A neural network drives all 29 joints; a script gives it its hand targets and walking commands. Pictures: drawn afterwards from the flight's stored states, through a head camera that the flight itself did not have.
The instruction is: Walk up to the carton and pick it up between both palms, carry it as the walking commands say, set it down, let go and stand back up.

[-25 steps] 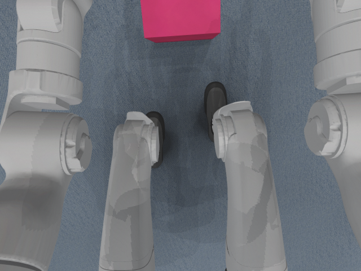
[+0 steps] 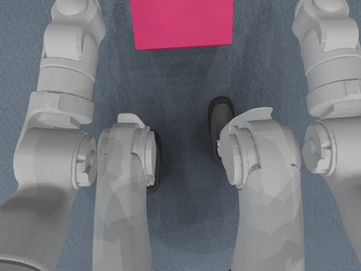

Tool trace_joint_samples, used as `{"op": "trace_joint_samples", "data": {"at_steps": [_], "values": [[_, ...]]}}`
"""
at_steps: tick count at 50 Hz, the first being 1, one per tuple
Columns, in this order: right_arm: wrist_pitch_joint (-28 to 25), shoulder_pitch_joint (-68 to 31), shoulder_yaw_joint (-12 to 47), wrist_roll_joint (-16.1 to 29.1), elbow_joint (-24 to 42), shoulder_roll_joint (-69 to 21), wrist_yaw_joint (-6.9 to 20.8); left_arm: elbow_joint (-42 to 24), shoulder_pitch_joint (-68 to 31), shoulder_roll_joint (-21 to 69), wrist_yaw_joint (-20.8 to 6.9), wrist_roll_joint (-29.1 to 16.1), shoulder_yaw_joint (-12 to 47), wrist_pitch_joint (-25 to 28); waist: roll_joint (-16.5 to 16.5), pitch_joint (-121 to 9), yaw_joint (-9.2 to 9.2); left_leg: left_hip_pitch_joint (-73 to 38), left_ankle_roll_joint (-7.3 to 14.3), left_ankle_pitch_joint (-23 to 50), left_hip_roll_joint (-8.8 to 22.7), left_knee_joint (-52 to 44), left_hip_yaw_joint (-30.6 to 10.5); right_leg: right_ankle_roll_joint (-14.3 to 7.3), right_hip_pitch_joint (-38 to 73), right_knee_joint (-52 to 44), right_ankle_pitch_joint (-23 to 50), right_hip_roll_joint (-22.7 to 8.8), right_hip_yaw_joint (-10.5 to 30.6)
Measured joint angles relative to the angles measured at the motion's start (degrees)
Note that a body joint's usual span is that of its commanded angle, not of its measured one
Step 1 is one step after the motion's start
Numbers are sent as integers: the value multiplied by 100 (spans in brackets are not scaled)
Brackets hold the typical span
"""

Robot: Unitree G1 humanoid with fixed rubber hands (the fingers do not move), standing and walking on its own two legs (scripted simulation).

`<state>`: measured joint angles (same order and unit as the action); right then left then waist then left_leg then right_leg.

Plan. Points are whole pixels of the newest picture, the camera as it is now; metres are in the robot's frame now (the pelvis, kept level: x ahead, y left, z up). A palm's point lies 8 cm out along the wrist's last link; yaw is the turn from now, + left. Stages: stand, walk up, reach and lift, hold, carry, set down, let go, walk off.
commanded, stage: reach and lift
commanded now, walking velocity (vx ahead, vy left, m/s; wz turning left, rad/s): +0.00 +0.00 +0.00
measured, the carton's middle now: (181, 2) +0.52 -0.04 -0.31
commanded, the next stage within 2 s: none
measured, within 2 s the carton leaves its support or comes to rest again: leaves its support in 1.76 s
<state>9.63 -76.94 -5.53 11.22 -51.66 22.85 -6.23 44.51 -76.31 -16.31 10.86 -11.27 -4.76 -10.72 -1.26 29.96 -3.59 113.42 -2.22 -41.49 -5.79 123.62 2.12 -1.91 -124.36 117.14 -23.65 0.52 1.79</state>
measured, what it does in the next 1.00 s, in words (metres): stands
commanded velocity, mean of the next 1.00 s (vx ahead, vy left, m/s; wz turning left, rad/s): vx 0.00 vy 0.00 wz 0.00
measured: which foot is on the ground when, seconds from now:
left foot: down 0.00-1.00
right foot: down 0.00-1.00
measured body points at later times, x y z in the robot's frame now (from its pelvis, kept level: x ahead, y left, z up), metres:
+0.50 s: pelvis +0.01 +0.01 -0.05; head +0.38 -0.01 +0.19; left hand +0.55 +0.11 -0.25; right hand +0.54 -0.24 -0.24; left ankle +0.09 +0.12 -0.37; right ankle +0.16 -0.11 -0.37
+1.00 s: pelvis +0.01 +0.01 -0.05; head +0.38 -0.01 +0.20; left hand +0.54 +0.09 -0.25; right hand +0.54 -0.21 -0.24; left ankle +0.09 +0.12 -0.37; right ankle +0.16 -0.11 -0.37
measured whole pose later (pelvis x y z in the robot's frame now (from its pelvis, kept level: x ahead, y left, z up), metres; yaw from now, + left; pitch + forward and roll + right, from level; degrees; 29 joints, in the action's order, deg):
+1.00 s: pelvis +0.01 +0.01 -0.05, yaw +1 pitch +34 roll +1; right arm -0.5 -86.7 -4.4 15.7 -76.8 21.9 -0.8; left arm 61.0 -79.2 -12.9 8.8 -10.4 0.9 -3.6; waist -0.9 23.6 -4.3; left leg 125.2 -1.9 -41.9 -8.2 132.6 0.2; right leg -1.8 -133.7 124.3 -24.9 -3.1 -0.5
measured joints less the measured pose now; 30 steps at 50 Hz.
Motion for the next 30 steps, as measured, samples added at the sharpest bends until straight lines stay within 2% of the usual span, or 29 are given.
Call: {"op": "trace_joint_samples", "data": {"at_steps": [3, 6, 9, 11, 13, 18, 23, 30], "values": [[-88, -112, -10, 55, -225, 41, 3, 431, -93, -77, -93, -151, -13, 18, -95, 3, -58, 207, 26, -24, -15, 225, 12, 24, -201, 187, 5, -16, -3], [-234, -24, 127, 218, -367, 221, 61, 582, -86, 41, -145, -351, 199, 142, -107, 8, -103, 361, 10, -9, -126, 407, -33, 6, -295, 366, -41, -140, -44], [-404, -115, 67, 259, -934, 304, 208, 1009, -181, 92, -158, -202, 168, 377, 4, -15, -132, 527, -2, 11, -172, 569, -104, -7, -412, 475, -26, -203, -120], [-464, -185, 169, 468, -1294, 425, 306, 1340, -328, 39, -227, -142, 341, 366, 51, -36, -96, 675, -23, 36, -200, 679, -188, -27, -508, 523, 4, -249, -208], [-510, -232, 270, 710, -1374, 583, 390, 1224, -395, -58, -203, -168, 513, 347, 119, 15, -43, 761, -49, 55, -212, 766, -245, -45, -565, 563, 35, -272, -269], [-702, -605, 186, 873, -1952, 602, 497, 1381, -475, -114, -284, -234, 661, 500, 223, -13, 48, 897, -60, 5, -163, 999, -326, -78, -681, 699, 58, -284, -382], [-801, -924, 81, 729, -2208, 453, 560, 1345, -391, 41, -292, -113, 615, 524, 121, -114, 90, 932, -35, -65, -196, 1048, -276, -52, -727, 788, -41, -314, -332], [-968, -979, -297, 218, -2419, 30, 416, 1385, -201, 142, -262, 25, 486, 624, 90, -480, -57, 1092, -1, -88, -242, 908, -207, -14, -878, 734, -159, -350, -247]]}}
